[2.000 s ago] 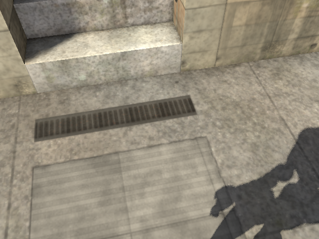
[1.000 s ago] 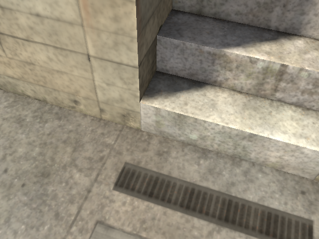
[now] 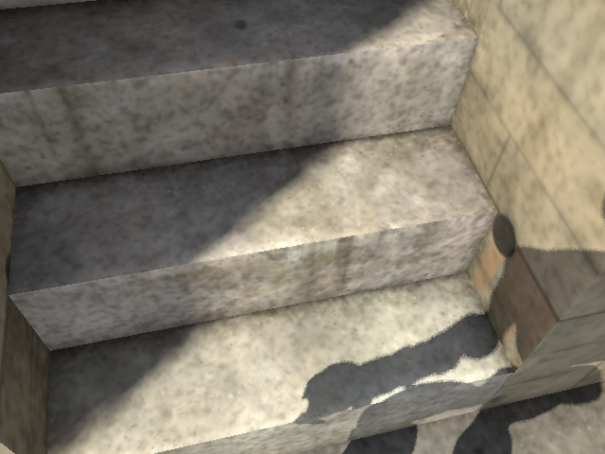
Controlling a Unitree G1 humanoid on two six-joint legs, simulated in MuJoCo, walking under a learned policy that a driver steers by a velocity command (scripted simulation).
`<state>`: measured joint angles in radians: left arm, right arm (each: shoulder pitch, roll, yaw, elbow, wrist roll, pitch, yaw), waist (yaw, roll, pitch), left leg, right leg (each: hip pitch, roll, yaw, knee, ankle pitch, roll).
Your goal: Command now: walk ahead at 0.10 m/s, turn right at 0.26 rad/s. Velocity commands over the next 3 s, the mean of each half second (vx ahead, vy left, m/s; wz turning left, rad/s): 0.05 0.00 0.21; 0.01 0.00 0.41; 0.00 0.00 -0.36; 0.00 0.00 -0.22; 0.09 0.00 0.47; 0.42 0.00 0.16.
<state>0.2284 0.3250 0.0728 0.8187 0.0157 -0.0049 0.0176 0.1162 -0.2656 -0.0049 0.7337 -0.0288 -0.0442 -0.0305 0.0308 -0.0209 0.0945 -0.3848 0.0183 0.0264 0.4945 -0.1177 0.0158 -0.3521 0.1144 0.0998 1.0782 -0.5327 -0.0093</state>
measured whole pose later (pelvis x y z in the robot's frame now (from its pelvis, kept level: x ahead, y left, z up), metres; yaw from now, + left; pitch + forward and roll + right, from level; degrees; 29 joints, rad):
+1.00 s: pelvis +0.01 +0.02 +0.00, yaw +23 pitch +1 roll -1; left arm 0.14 0.30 0.04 0.81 0.02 0.00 0.02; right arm 0.13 -0.29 -0.02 0.73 -0.05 0.00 -0.04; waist 0.01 -0.01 0.03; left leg -0.33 -0.06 -0.12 0.53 -0.21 0.01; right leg -0.26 0.02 0.05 0.47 -0.21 0.03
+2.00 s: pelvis +0.02 -0.04 +0.00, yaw +4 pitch +1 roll +0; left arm 0.14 0.22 -0.01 0.64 0.02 0.01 0.04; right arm 0.23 -0.29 -0.02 0.73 0.00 0.00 -0.03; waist -0.02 0.03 0.00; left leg -0.30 0.04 -0.01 0.67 -0.38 -0.07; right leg -0.29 0.03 -0.05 0.55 -0.27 -0.06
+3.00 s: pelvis +0.11 +0.02 +0.01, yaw +23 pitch +3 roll +1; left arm 0.17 0.30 0.05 0.72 0.01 -0.03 0.01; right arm 0.28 -0.25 -0.04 0.71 -0.04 -0.10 -0.03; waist 0.00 -0.07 -0.01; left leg -0.21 0.00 0.09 0.32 -0.16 0.03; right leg -0.65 -0.04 0.09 1.13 -0.22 0.02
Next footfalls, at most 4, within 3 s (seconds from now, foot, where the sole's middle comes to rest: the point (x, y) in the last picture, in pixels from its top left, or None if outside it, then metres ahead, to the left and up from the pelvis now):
0.18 right None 0.06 -0.11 -0.77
0.52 left None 0.05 0.15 -0.77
0.98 right None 0.12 -0.07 -0.77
1.64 right None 0.08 -0.12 -0.77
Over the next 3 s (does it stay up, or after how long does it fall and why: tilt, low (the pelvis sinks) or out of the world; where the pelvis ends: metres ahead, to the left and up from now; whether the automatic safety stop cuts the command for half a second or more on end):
stays up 0.11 0.02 0.01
